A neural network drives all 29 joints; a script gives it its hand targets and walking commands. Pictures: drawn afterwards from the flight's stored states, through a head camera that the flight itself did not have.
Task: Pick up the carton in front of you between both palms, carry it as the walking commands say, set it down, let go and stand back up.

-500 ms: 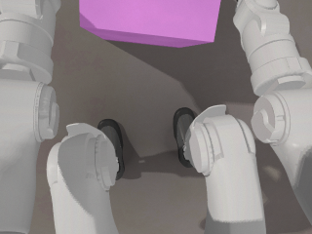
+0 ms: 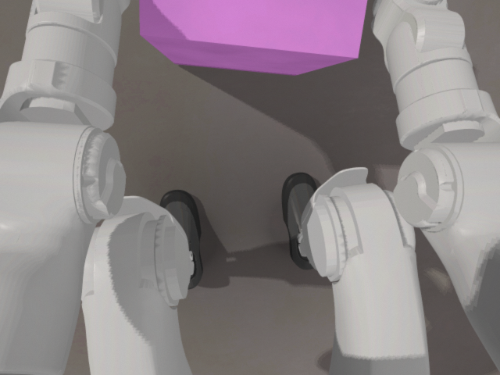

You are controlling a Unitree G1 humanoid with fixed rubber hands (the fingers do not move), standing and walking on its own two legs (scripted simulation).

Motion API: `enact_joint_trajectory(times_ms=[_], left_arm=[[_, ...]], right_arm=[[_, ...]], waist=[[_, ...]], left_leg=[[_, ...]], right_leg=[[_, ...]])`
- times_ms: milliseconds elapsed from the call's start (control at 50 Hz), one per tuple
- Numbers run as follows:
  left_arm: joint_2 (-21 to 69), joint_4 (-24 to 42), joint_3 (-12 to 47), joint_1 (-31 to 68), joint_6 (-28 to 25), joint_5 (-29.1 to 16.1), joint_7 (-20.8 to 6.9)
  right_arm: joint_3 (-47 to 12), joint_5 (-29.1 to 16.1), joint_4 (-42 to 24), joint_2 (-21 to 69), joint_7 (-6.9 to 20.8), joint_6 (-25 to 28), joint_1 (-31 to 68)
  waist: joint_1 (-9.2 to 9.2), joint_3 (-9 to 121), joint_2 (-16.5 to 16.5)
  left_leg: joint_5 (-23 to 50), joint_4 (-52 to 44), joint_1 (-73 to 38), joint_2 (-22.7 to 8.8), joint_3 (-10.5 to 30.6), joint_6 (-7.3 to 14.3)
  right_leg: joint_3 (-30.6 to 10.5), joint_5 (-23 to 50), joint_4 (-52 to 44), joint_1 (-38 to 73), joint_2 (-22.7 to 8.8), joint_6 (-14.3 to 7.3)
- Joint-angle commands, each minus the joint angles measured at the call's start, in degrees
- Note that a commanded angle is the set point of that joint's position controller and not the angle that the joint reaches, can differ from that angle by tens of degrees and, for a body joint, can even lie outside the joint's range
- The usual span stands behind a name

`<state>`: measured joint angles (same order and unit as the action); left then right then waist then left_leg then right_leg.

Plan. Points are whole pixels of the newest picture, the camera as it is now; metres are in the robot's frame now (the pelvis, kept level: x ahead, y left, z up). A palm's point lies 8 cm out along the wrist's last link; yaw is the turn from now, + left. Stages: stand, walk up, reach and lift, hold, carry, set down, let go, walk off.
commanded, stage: reach and lift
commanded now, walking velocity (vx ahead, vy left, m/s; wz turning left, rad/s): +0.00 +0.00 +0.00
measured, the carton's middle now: out of the picture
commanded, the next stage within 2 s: none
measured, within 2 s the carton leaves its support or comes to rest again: leaves its support in 0.08 s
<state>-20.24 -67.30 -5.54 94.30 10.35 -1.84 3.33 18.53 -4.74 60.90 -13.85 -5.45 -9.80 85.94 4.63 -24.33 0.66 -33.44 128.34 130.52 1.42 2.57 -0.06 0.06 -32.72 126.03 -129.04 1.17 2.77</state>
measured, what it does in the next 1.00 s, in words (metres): rises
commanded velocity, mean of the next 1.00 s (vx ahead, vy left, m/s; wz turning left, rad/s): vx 0.00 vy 0.00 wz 0.00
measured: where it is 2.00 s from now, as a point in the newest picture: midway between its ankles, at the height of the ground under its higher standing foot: (245, 245)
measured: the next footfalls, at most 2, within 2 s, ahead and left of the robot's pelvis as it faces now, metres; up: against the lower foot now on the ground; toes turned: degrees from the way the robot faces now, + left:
none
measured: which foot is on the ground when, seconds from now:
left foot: down 0.00-1.00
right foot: down 0.00-1.00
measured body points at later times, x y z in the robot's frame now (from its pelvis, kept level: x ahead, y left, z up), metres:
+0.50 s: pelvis -0.01 -0.01 +0.08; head +0.28 +0.01 +0.43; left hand +0.54 +0.14 +0.01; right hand +0.51 -0.17 +0.00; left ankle +0.11 +0.12 -0.33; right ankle +0.12 -0.13 -0.33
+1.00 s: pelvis +0.02 -0.01 +0.20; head +0.24 +0.01 +0.59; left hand +0.50 +0.14 +0.15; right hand +0.48 -0.16 +0.14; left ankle +0.10 +0.12 -0.33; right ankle +0.12 -0.13 -0.33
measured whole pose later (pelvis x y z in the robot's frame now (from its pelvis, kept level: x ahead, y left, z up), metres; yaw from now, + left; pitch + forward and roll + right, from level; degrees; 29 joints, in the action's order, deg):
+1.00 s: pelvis +0.02 -0.01 +0.20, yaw +3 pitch +40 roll +0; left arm 2.8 -35.3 -25.8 53.9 23.5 14.5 0.5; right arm 29.3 13.6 30.8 4.3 -1.1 -25.4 49.5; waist 2.4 11.8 -0.4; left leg -27.1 88.7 101.7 2.8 2.5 -1.1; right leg -2.5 -26.9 88.2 -101.5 1.8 2.0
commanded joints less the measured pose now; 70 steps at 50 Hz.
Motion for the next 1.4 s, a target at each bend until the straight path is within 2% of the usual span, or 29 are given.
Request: enact_joint_trajectory(times_ms=[0,80,100,140,180,200,240,280,300,320,380,420,440,460,500,520,640,700,720,900,920,940,960,1040,1060,1100,1120,1260,1380], left_arm=[[57.8,13.0,11.8,22.6,-0.1,-4.2,-15.1],[64.9,22.4,16.8,25.7,0.8,-7.0,-13.9],[68.2,22.3,17.1,25.4,1.5,-6.3,-13.5],[70.2,27.0,19.2,26.3,2.6,-7.5,-13.1],[73.6,25.8,18.3,19.5,5.0,-4.9,-12.6],[74.4,24.4,17.4,17.1,6.2,-4.1,-12.6],[76.7,22.8,14.2,11.1,7.7,-1.9,-12.8],[77.7,19.0,11.2,8.9,8.7,0.6,-13.3],[77.0,17.9,8.7,8.2,8.8,2.6,-13.9],[77.1,14.3,6.3,6.3,9.3,4.2,-14.2],[74.7,12.3,1.4,3.8,9.8,8.5,-15.0],[73.4,9.9,-2.7,4.3,10.2,10.5,-15.2],[72.3,11.8,-2.6,5.1,10.3,11.4,-15.2],[73.6,12.3,-2.2,6.2,10.2,10.5,-15.3],[72.7,14.1,-0.7,7.6,10.1,10.4,-15.6],[75.2,14.0,-0.5,8.4,10.6,10.1,-15.7],[79.8,19.2,3.6,4.6,12.3,9.1,-16.1],[81.8,18.7,3.5,1.1,13.6,9.7,-16.5],[81.8,18.9,2.9,-0.4,13.8,10.2,-16.7],[84.9,23.9,9.0,-7.1,13.9,7.9,-17.0],[86.1,24.4,9.0,-7.4,13.9,7.3,-16.8],[86.8,25.0,9.9,-9.1,14.0,7.3,-16.9],[88.0,25.8,11.2,-10.7,13.8,6.5,-16.8],[86.5,25.5,10.7,-15.8,13.2,7.9,-16.7],[87.4,25.3,10.3,-17.3,13.4,7.7,-16.6],[87.0,26.5,10.8,-17.2,12.9,8.1,-16.6],[87.0,25.3,10.0,-19.3,13.0,8.7,-16.6],[87.1,27.1,11.6,-27.5,13.2,8.5,-17.0],[87.4,31.1,13.9,-32.7,12.6,8.5,-17.3]], right_arm=[[-17.3,-5.5,-13.3,54.5,15.8,-0.7,32.0],[-20.9,-8.7,-20.0,59.4,15.8,-1.7,34.2],[-21.9,-8.6,-23.1,61.3,15.7,-2.2,36.4],[-23.3,-7.9,-25.7,62.1,15.7,-3.7,34.7],[-25.5,-7.0,-30.6,62.6,15.7,-4.5,34.9],[-24.4,-4.8,-30.2,62.8,15.7,-5.6,32.8],[-25.0,-3.5,-33.0,64.2,15.7,-7.1,32.1],[-22.4,0.4,-29.7,65.2,15.8,-8.3,29.5],[-20.6,2.0,-26.7,66.3,15.9,-8.8,26.1],[-18.8,4.3,-26.1,64.7,16.0,-9.1,25.5],[-17.0,5.9,-23.5,66.2,16.4,-10.4,23.3],[-14.3,8.8,-20.7,66.0,16.7,-11.2,23.0],[-13.1,9.2,-19.8,66.9,16.8,-11.6,21.5],[-13.9,9.0,-20.9,66.5,16.6,-11.4,21.3],[-12.6,9.4,-18.6,67.5,16.6,-11.8,22.3],[-12.8,10.4,-20.0,67.3,16.6,-11.8,20.4],[-18.3,7.6,-25.3,72.3,18.4,-13.2,19.8],[-17.7,8.3,-23.8,72.9,19.2,-14.3,16.9],[-17.9,9.2,-24.5,73.1,19.4,-14.6,14.6],[-22.9,7.3,-27.2,76.5,20.1,-14.7,7.2],[-22.7,8.4,-26.7,76.6,20.3,-14.9,6.4],[-23.1,8.0,-27.8,77.2,20.2,-14.7,4.9],[-23.5,7.3,-28.6,77.1,20.3,-14.4,4.3],[-23.2,8.9,-24.0,78.3,20.0,-14.6,-4.6],[-23.3,9.8,-27.0,77.7,19.8,-14.1,-4.9],[-23.4,9.8,-27.4,78.1,19.7,-13.7,-4.5],[-23.5,9.7,-25.6,77.6,19.7,-13.9,-5.8],[-26.1,10.0,-28.0,79.8,19.1,-13.9,-14.2],[-29.1,9.9,-28.7,80.9,19.2,-13.8,-21.2]], waist=[[0.20,71.0,-7.6],[2.29,90.4,-9.5],[0.48,96.5,-10.0],[3.19,103.8,-9.2],[0.39,107.9,-10.6],[2.63,105.5,-9.4],[0.97,103.9,-6.6],[2.55,94.7,-5.2],[0.86,88.6,-5.5],[2.21,85.0,-5.3],[-1.55,81.5,-4.0],[-0.66,77.5,-0.5],[-2.53,77.3,-2.6],[-0.80,78.8,-2.1],[-1.06,81.0,-2.9],[1.52,82.6,-4.4],[-1.09,96.1,-3.8],[-1.56,91.1,-4.4],[-0.10,90.3,-3.6],[-1.69,90.1,-3.3],[-0.35,88.8,-2.4],[-2.31,89.5,-3.8],[-1.01,90.2,-4.0],[-2.25,81.7,-3.1],[-0.37,81.6,-2.5],[-1.13,80.6,-3.0],[-3.53,78.9,-3.0],[-2.27,75.1,-0.5],[-3.70,69.9,-0.6]], left_leg=[[21.1,-9.0,-35.0,4.7,-5.1,0.6],[31.3,-8.7,-46.4,4.9,-4.8,0.1],[33.5,-9.0,-49.7,5.3,-5.2,0.2],[35.6,-9.4,-53.9,5.6,-4.9,-0.1],[35.3,-11.3,-55.5,6.5,-5.7,-0.3],[33.6,-12.6,-54.4,6.5,-5.1,-0.4],[27.9,-15.4,-49.2,7.3,-5.9,-0.2],[22.0,-18.6,-42.0,7.7,-5.4,-0.2],[19.0,-20.1,-36.7,7.8,-6.3,-0.4],[14.9,-21.5,-34.7,7.7,-5.9,-0.2],[11.1,-25.9,-32.9,7.5,-6.4,0.3],[6.4,-28.6,-31.4,7.3,-5.3,1.0],[6.4,-30.1,-31.9,7.5,-6.4,0.9],[6.3,-30.2,-31.5,7.3,-6.3,0.8],[6.0,-32.5,-33.9,7.4,-6.0,0.7],[5.5,-32.4,-34.7,7.5,-6.5,0.1],[14.6,-37.0,-47.4,8.3,-6.4,-0.4],[12.2,-40.0,-48.8,8.1,-5.7,-0.4],[12.5,-40.9,-48.2,8.2,-5.8,-0.4],[15.7,-48.1,-58.6,8.5,-5.3,-1.2],[14.9,-49.4,-59.2,8.5,-4.6,-0.8],[15.6,-50.2,-60.4,8.7,-5.0,-1.1],[17.7,-51.1,-62.5,8.3,-4.2,-1.4],[16.7,-55.4,-64.6,8.1,-3.4,-0.9],[17.6,-56.2,-65.2,8.1,-2.8,-1.1],[17.9,-58.3,-68.9,7.9,-2.1,-0.7],[17.0,-59.3,-67.4,8.0,-2.9,-1.1],[19.5,-66.7,-78.1,7.6,-0.9,-0.4],[23.9,-73.0,-85.4,6.7,0.3,-0.1]], right_leg=[[5.8,20.2,-7.7,27.8,5.7,-0.9],[6.8,29.7,-7.6,32.8,5.9,-0.7],[6.2,31.7,-7.8,35.9,5.9,-0.6],[7.3,32.4,-9.1,36.3,6.3,-0.7],[7.5,30.9,-10.6,35.4,6.3,-0.1],[7.7,28.9,-12.1,33.8,6.6,-0.1],[7.8,25.5,-14.8,35.4,7.0,0.3],[7.4,21.8,-17.7,34.2,7.3,0.1],[6.2,19.6,-19.7,34.2,7.5,-0.5],[6.3,15.4,-21.1,32.5,7.5,-0.4],[5.6,11.7,-25.0,33.3,7.5,-0.5],[5.8,6.7,-27.5,32.3,7.6,-0.5],[4.6,6.5,-29.0,33.7,7.6,-1.0],[5.0,7.4,-29.5,35.4,7.7,-0.8],[5.4,7.2,-30.2,36.8,7.6,-1.0],[4.6,6.9,-31.9,38.7,7.9,-1.6],[5.5,15.1,-34.9,44.5,8.1,-0.9],[5.4,12.3,-37.1,44.4,7.9,-1.1],[5.2,12.9,-38.4,45.6,8.1,-1.1],[3.6,15.9,-45.3,55.5,8.5,-1.7],[4.0,15.4,-46.2,55.3,8.4,-1.2],[3.2,15.7,-47.3,57.2,8.3,-1.7],[3.8,17.7,-47.5,58.6,8.5,-1.4],[2.3,16.1,-52.1,59.7,8.4,-1.7],[2.2,17.7,-53.1,61.8,8.5,-2.0],[2.1,16.9,-54.8,61.9,8.5,-1.9],[1.0,16.0,-56.7,65.1,8.2,-2.2],[0.1,18.4,-64.0,74.5,7.8,-1.6],[-2.5,22.8,-70.7,83.7,7.1,-2.3]])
